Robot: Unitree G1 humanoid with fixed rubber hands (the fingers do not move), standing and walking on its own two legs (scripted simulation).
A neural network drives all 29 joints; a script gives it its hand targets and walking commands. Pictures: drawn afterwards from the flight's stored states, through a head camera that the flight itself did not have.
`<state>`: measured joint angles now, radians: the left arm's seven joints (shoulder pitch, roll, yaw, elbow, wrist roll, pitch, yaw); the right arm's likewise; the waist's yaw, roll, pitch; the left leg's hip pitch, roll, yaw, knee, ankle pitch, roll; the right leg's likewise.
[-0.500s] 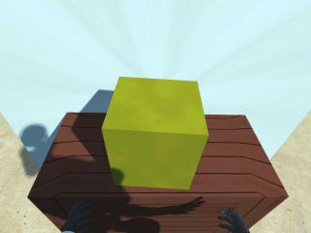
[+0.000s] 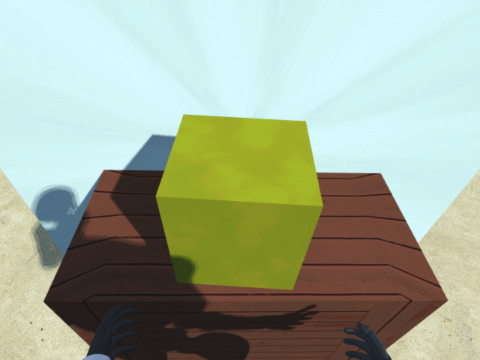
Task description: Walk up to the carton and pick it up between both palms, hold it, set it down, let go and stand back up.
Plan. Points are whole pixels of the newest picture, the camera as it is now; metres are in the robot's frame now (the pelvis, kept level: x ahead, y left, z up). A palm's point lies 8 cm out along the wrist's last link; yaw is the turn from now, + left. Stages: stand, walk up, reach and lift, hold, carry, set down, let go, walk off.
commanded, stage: stand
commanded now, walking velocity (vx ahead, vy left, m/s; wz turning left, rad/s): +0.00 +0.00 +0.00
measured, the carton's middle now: (239, 204) +0.43 +0.01 +0.01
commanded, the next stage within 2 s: none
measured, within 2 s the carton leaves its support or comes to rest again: neither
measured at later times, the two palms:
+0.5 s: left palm (73, 350) +0.17 +0.28 -0.05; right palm out of the picture +0.11 -0.28 -0.09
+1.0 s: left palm (71, 357) +0.17 +0.28 -0.06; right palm out of the picture +0.12 -0.28 -0.09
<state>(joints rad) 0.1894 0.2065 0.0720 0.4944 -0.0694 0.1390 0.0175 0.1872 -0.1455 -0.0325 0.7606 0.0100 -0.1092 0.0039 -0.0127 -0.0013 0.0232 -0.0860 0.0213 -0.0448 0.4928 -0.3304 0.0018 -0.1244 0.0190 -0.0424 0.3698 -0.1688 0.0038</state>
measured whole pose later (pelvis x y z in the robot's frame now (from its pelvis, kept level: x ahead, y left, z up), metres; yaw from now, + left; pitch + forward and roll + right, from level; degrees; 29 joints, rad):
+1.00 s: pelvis +0.01 +0.00 +0.00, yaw +0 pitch -3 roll -1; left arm 0.19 0.35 0.07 0.60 -0.07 0.02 0.01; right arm 0.21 -0.30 -0.03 0.79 0.01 -0.03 -0.01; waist -0.01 0.01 0.04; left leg -0.09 0.01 -0.05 0.49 -0.34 0.00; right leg -0.16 0.00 -0.04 0.44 -0.22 0.00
